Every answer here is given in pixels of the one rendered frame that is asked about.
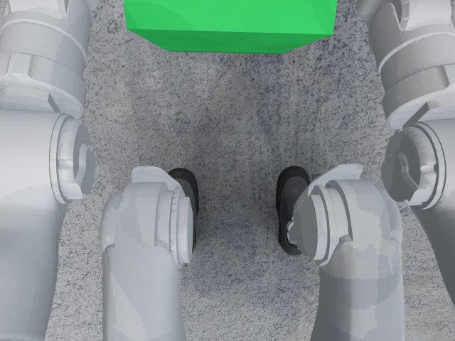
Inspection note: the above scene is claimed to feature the robot left forearm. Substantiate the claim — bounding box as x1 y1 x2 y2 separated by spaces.
0 0 99 119

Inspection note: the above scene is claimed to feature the carton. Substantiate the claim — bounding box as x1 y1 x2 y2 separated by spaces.
124 0 338 54

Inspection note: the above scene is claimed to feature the right robot foot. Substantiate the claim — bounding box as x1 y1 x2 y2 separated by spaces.
276 166 310 255

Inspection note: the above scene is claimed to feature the robot right upper arm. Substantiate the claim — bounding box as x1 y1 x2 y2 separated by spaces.
380 118 455 307

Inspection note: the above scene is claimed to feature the robot right forearm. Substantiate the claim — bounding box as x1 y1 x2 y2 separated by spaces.
356 0 455 129

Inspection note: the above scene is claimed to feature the robot left upper arm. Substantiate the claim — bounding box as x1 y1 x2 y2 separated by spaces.
0 108 96 341

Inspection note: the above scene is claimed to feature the left robot shin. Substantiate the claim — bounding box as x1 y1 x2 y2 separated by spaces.
100 166 186 254

